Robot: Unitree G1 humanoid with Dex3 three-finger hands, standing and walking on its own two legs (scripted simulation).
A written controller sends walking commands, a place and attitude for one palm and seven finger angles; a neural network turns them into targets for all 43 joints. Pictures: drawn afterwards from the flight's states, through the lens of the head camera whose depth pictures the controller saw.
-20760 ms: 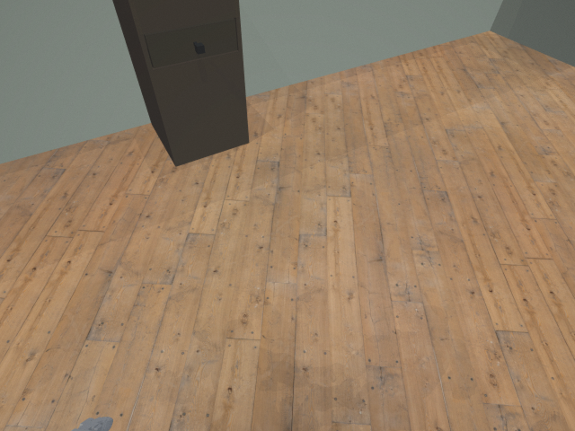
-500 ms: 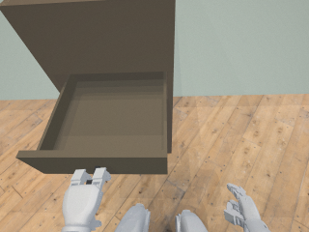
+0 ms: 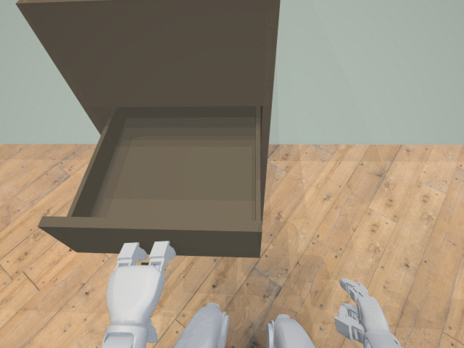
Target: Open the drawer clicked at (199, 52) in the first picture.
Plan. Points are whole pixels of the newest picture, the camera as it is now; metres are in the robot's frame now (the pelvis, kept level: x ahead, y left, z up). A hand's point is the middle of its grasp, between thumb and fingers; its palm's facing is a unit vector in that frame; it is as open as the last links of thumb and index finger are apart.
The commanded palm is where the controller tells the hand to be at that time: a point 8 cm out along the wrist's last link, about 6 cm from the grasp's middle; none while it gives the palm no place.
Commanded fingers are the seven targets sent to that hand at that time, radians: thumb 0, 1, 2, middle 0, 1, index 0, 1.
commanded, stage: lift the hand off the handle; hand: left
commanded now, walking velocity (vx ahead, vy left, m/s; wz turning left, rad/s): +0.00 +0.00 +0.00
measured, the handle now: (153, 264) +0.26 +0.18 -0.04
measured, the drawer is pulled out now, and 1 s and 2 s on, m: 0.30 0.30 0.30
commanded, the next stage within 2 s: none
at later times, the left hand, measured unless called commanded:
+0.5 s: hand (146, 284) +0.22 +0.17 -0.02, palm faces -0.02 -0.12 -0.99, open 13.8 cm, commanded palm +0.20 +0.17 +0.04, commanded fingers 0.00 -0.50 0.30 -0.30 -1.20 -0.30 -1.20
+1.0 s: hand (138, 278) +0.22 +0.17 +0.02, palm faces +0.00 -0.13 -0.99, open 13.8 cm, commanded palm +0.20 +0.17 +0.08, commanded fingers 0.00 -0.50 0.30 -0.30 -1.20 -0.30 -1.20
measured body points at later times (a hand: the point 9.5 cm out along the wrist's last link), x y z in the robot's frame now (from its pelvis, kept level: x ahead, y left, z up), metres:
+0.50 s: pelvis +0.01 +0.00 +0.03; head +0.07 -0.02 +0.47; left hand +0.22 +0.18 +0.04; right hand +0.22 -0.22 -0.08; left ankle +0.04 +0.12 -0.61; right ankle +0.02 -0.08 -0.61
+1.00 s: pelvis +0.02 +0.00 +0.05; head +0.05 -0.03 +0.50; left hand +0.22 +0.18 +0.07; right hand +0.22 -0.22 -0.05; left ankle +0.04 +0.12 -0.61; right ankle +0.02 -0.08 -0.61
